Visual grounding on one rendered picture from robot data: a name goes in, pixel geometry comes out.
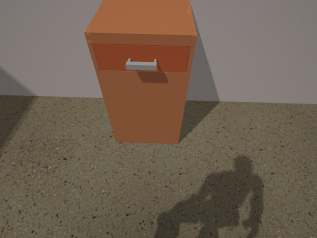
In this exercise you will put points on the drawer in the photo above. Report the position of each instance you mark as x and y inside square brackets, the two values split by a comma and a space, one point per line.
[169, 58]

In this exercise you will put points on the handle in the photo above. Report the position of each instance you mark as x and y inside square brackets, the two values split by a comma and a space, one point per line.
[135, 65]

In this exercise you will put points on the cabinet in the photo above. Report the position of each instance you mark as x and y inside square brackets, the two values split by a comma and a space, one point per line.
[144, 106]

